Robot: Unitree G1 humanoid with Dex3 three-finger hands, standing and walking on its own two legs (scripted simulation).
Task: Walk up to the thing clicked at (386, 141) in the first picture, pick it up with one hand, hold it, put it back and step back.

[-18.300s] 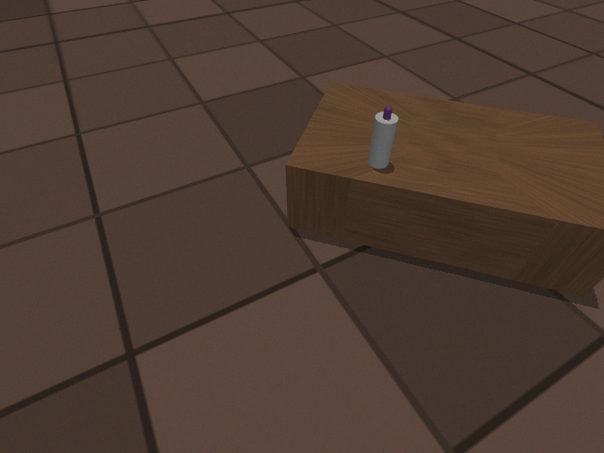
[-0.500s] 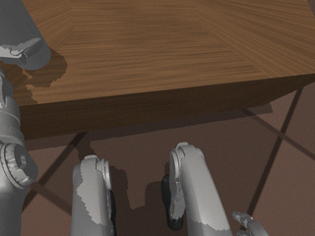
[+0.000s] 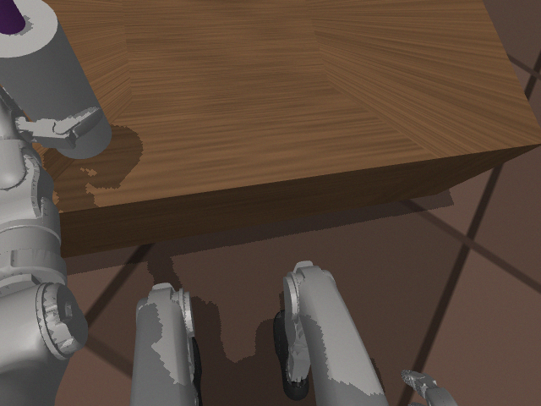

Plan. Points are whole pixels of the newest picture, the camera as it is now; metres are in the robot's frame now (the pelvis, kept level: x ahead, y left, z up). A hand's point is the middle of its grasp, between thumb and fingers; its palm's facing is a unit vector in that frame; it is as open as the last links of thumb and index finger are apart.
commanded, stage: settle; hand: left
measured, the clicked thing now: (46, 79) +0.54 +0.23 +0.02
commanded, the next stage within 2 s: lift in 0.30 s
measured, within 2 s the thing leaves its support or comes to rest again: neither
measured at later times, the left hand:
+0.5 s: hand (22, 76) +0.53 +0.24 +0.04, palm faces +0.29 -0.96 -0.04, open 11.2 cm
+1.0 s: hand out of the picture +0.48 +0.22 +0.14, palm faces +0.29 -0.96 -0.04, open 11.2 cm
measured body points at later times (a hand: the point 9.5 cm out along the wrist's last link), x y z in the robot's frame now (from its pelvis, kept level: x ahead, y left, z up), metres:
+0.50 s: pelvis +0.02 +0.01 +0.05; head +0.23 +0.05 +0.45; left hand +0.51 +0.29 +0.04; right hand +0.07 -0.26 -0.07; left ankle +0.06 +0.13 -0.45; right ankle +0.08 -0.13 -0.45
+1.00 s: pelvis +0.03 +0.00 +0.13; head +0.18 +0.04 +0.55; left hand +0.45 +0.27 +0.14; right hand +0.12 -0.25 +0.01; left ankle +0.06 +0.13 -0.45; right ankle +0.08 -0.13 -0.45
